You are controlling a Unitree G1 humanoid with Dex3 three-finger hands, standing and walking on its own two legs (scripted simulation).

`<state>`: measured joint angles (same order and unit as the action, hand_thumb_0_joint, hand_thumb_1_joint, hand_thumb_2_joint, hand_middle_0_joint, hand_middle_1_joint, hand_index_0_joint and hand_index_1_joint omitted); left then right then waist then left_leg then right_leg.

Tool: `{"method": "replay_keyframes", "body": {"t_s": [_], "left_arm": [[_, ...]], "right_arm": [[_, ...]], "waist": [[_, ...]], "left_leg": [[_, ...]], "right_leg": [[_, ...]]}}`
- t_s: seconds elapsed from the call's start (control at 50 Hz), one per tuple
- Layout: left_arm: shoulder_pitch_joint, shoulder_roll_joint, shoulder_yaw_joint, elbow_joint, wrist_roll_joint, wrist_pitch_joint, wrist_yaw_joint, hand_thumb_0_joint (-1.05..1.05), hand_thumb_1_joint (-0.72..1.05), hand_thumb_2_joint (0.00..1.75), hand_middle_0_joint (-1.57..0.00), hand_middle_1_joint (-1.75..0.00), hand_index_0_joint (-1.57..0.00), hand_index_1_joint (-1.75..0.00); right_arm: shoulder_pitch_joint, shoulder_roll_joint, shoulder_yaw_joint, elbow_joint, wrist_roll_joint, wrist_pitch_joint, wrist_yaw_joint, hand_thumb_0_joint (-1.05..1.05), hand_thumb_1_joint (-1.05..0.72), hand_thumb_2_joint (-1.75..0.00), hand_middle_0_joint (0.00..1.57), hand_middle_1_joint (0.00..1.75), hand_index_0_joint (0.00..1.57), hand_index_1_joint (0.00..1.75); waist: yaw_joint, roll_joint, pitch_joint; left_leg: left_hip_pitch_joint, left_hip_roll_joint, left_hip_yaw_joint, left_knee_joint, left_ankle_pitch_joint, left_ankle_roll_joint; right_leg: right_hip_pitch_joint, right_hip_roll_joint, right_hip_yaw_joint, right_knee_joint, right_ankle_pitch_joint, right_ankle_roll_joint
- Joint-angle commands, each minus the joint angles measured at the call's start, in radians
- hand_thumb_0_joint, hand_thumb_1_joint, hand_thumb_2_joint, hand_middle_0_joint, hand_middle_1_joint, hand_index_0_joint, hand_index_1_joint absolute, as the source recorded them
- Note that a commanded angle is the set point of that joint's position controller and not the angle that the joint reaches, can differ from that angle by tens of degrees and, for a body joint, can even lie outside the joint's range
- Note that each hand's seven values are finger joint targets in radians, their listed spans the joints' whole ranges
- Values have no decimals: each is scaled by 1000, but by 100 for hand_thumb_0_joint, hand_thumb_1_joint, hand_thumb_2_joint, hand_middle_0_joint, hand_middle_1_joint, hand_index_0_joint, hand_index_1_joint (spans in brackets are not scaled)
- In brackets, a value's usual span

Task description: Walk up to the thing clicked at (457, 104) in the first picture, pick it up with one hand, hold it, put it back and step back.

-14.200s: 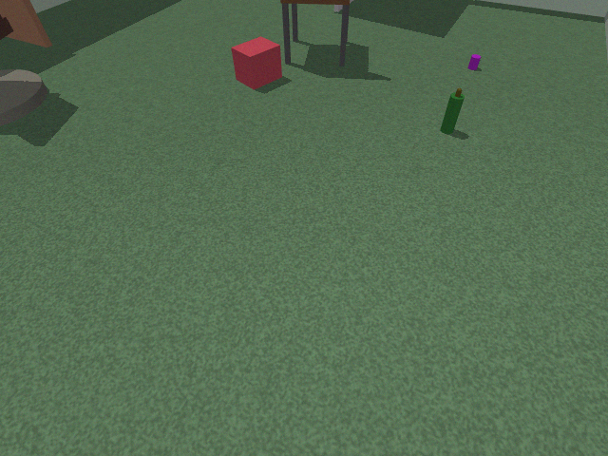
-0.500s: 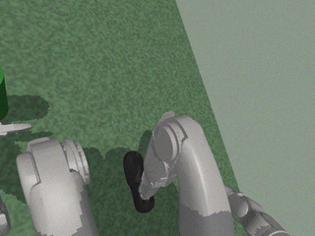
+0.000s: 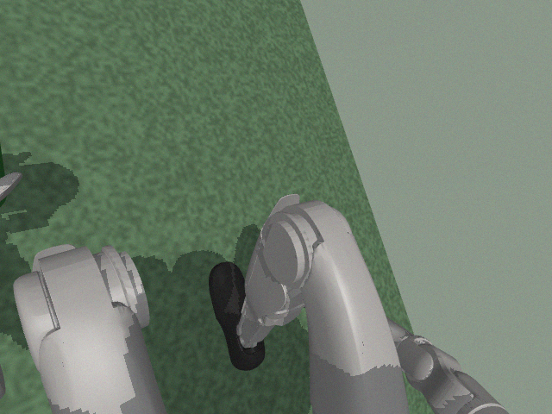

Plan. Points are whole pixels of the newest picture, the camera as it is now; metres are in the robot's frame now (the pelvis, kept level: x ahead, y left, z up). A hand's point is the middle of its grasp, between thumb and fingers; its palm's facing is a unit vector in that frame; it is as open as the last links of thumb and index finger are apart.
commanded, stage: settle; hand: left
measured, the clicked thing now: out of the picture +0.45 +0.25 -0.16
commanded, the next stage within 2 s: lift in 1.86 s
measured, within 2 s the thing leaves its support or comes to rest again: leaves its support in 0.24 s
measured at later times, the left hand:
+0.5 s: hand out of the picture +0.43 +0.27 -0.12, palm faces +0.27 -0.96 -0.02, open 10.2 cm
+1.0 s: hand out of the picture +0.42 +0.28 +0.00, palm faces +0.24 -0.97 -0.06, open 10.2 cm
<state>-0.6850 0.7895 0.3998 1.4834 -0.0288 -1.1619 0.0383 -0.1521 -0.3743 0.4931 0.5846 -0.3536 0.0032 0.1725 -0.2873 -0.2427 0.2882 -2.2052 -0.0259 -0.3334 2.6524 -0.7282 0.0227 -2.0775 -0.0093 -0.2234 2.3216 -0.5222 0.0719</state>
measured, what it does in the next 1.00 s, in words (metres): stands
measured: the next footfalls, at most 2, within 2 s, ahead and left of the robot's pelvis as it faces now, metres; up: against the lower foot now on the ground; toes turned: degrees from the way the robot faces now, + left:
none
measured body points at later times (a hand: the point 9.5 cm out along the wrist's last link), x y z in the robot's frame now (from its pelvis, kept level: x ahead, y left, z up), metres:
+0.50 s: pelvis +0.00 +0.00 +0.01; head +0.21 +0.18 +0.36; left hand +0.41 +0.32 -0.12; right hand +0.17 -0.25 -0.03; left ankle +0.08 +0.11 -0.26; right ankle +0.17 -0.13 -0.26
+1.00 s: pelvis +0.02 -0.01 +0.05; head +0.20 +0.11 +0.44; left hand +0.40 +0.33 +0.00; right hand +0.20 -0.25 -0.05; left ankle +0.08 +0.11 -0.26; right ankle +0.17 -0.14 -0.26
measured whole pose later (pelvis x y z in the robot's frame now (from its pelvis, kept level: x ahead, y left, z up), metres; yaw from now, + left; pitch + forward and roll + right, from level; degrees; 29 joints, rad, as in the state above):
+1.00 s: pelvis +0.02 -0.01 +0.05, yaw +7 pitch +29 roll -11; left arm -0.59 0.48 0.31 0.90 -0.10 -0.70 -0.14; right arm 0.05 -0.31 0.14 0.64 -0.10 0.06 0.12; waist -0.15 -0.02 -0.05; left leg -2.22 -0.03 -0.14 2.42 -0.71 0.02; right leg -2.17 -0.07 -0.07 2.25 -0.59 0.04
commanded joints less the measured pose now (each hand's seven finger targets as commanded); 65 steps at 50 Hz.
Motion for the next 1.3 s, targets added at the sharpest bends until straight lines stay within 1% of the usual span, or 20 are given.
{"method": "replay_keyframes", "body": {"t_s": [0.0,0.04,0.18,0.22,0.28,0.34,0.38,0.42,0.48,0.6,0.68,0.74,0.78,0.86,0.94,1.02,1.12,1.16,1.24,1.28], "left_arm": [[-213,104,-13,-118,2,-62,-7,0,34,109,-106,-112,-103,-114],[-201,112,-7,-131,4,-60,-10,0,42,115,-110,-116,-107,-119],[-218,131,17,-243,0,-37,-4,0,38,123,-119,-127,-117,-130],[-231,109,-1,-277,6,-26,-9,0,37,125,-121,-129,-119,-133],[-217,92,-5,-337,2,3,-13,0,31,125,-123,-132,-121,-135],[-192,70,-2,-374,-8,36,-21,0,29,125,-126,-134,-124,-137],[-197,28,-39,-409,-7,59,-33,0,28,125,-125,-133,-123,-137],[-192,28,-35,-465,-13,82,-41,0,27,125,-126,-134,-124,-137],[-189,-9,-50,-510,-27,126,-60,0,27,124,-125,-134,-124,-137],[-180,-56,-54,-643,-39,219,-85,0,23,124,-127,-135,-125,-138],[-182,-114,-98,-699,-41,284,-109,0,23,123,-127,-136,-125,-138],[-203,-104,-74,-750,-58,321,-125,0,18,121,-126,-136,-125,-138],[-170,-146,-85,-734,-67,346,-143,0,18,123,-127,-137,-126,-140],[-187,-146,-80,-766,-80,380,-169,0,13,123,-129,-139,-128,-142],[-187,-165,-61,-778,-95,407,-190,0,18,126,-130,-141,-129,-143],[-203,-174,-64,-785,-96,428,-216,0,14,126,-130,-142,-129,-144],[-171,-170,-20,-759,-101,453,-224,0,10,127,-131,-143,-130,-145],[-230,-207,-52,-819,-105,453,-236,0,10,128,-132,-144,-131,-146],[-183,-174,5,-787,-106,469,-238,0,8,127,-131,-143,-130,-146],[-210,-215,-19,-801,-111,471,-244,0,6,126,-132,-143,-131,-145]], "right_arm": [[47,-368,-116,-11,-4,15,-19,0,-92,-91,20,30,20,30],[47,-368,-116,-10,-4,17,-20,0,-92,-91,20,30,20,30],[61,-361,-134,-10,3,23,-19,0,-91,-91,20,30,20,30],[75,-360,-148,-11,7,29,-17,0,-92,-91,20,30,20,30],[93,-353,-169,-7,15,31,-15,0,-92,-91,20,30,20,30],[110,-345,-192,-10,34,33,-14,0,-91,-91,20,30,20,30],[121,-341,-209,-7,42,34,-13,0,-91,-91,20,30,20,30],[134,-333,-230,-7,58,34,-14,0,-90,-90,20,30,20,30],[170,-321,-257,-2,78,36,-16,0,-90,-90,20,30,20,30],[212,-291,-325,-6,130,40,-23,0,-90,-90,20,30,20,30],[245,-261,-366,2,164,47,-32,0,-90,-90,20,30,20,30],[263,-250,-392,-2,192,50,-43,0,-90,-90,20,30,20,30],[270,-242,-409,-1,207,52,-50,0,-90,-90,20,30,20,30],[288,-216,-435,2,236,50,-64,0,-91,-90,20,30,20,30],[305,-208,-459,3,258,47,-77,0,-90,-90,20,30,20,30],[318,-184,-472,5,270,42,-86,0,-91,-90,20,30,20,30],[325,-167,-486,-11,281,34,-97,0,-91,-90,20,30,20,30],[332,-158,-498,1,282,32,-102,0,-91,-90,20,30,20,30],[343,-155,-507,-1,290,26,-108,0,-91,-90,20,30,20,30],[356,-146,-510,3,289,26,-109,0,-92,-90,20,30,20,30]], "waist": [[-118,536,-546],[-107,542,-563],[-81,593,-604],[-93,611,-604],[-73,617,-650],[-56,600,-660],[-58,608,-669],[-32,606,-687],[-25,592,-721],[40,610,-783],[52,570,-822],[74,562,-845],[82,531,-854],[97,470,-902],[115,468,-927],[122,448,-975],[145,415,-1020],[136,409,-1027],[160,390,-1050],[146,382,-1066]], "left_leg": [[382,58,47,-401,107,-56],[395,57,46,-404,131,-59],[429,58,56,-418,165,-63],[425,58,56,-430,141,-63],[438,56,71,-432,143,-61],[415,49,82,-447,134,-56],[425,50,80,-461,126,-58],[418,46,93,-471,114,-54],[396,39,113,-475,115,-46],[414,32,128,-533,94,-44],[386,22,158,-545,67,-31],[381,17,168,-572,28,-25],[388,15,170,-585,30,-23],[340,3,216,-576,44,-7],[390,5,212,-612,44,-12],[385,-1,250,-600,113,-7],[401,-4,272,-615,138,-5],[398,-5,285,-613,137,-1],[404,-5,291,-627,169,-1],[414,-5,293,-628,198,-2]], "right_leg": [[279,54,-113,-111,101,-74],[285,52,-116,-108,117,-74],[292,48,-102,-109,137,-77],[278,44,-101,-109,121,-79],[285,42,-87,-118,122,-79],[280,37,-78,-125,119,-80],[253,33,-74,-123,109,-83],[244,30,-59,-131,97,-86],[259,27,-44,-144,100,-86],[184,11,-12,-142,66,-99],[189,7,17,-174,44,-102],[171,0,33,-186,3,-104],[161,-2,39,-193,-2,-104],[219,-2,67,-228,-4,-103],[192,-10,75,-229,-14,-107],[252,-13,97,-245,29,-106],[298,-17,113,-271,33,-106],[301,-18,120,-288,34,-106],[337,-23,129,-291,51,-106],[350,-24,134,-296,79,-106]]}}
